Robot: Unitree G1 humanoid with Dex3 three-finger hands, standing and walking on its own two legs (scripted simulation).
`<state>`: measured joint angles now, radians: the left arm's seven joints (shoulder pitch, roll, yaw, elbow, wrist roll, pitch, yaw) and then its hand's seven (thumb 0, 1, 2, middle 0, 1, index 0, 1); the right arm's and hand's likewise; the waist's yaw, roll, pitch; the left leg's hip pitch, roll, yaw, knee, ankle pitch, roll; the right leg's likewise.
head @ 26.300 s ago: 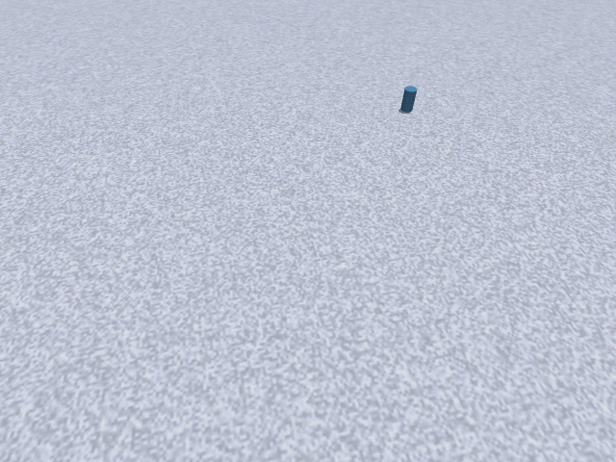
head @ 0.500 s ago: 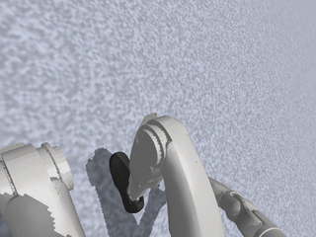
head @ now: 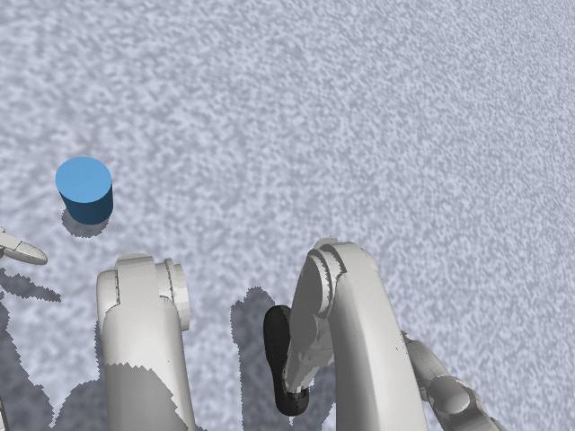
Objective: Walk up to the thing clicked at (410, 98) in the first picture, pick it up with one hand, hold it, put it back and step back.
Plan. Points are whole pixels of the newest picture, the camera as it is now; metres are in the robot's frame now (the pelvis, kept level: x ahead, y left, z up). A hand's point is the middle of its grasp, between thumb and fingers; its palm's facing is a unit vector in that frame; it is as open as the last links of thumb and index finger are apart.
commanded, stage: home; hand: left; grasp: from the side
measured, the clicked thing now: (88, 193) +0.45 +0.25 -0.26
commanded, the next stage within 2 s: none
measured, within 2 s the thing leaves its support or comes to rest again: neither
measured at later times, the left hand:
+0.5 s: hand out of the picture +0.28 +0.29 +0.06, palm faces +0.19 -0.89 -0.43, open 17.2 cm
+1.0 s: hand out of the picture +0.25 +0.22 +0.28, palm faces +0.27 -0.91 -0.33, open 17.2 cm
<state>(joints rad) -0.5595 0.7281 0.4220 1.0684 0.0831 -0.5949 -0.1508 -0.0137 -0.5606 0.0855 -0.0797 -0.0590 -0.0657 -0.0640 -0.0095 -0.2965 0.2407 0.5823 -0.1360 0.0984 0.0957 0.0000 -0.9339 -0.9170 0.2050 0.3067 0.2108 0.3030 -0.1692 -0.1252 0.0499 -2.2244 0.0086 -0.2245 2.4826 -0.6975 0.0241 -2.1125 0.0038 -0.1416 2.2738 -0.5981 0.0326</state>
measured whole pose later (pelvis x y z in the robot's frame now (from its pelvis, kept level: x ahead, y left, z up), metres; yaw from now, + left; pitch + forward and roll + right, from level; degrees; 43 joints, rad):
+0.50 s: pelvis +0.03 -0.02 +0.17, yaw +9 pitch +32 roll -3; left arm -0.06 0.42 0.21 0.39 0.05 -0.01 0.04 -0.01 -0.49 0.09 -0.07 -0.07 -0.07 -0.07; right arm 0.09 -0.24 0.01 0.50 0.05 0.12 -0.05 0.01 -0.90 -0.90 0.20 0.31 0.21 0.30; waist -0.05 -0.01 -0.16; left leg -1.76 0.03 -0.07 1.88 -0.68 -0.02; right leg -1.75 -0.03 -0.04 1.82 -0.62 0.02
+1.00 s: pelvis +0.09 -0.01 +0.36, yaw +11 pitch +15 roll -3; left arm 0.34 0.24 0.02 0.12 -0.02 0.28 0.18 -0.01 -0.48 0.09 -0.06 -0.07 -0.06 -0.07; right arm 0.27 -0.21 0.02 0.49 0.04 -0.02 -0.17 0.01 -0.90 -0.90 0.20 0.31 0.21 0.30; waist -0.05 0.02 -0.17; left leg -0.88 0.05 -0.04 1.17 -0.55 -0.02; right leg -0.87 -0.02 -0.05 1.10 -0.50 0.02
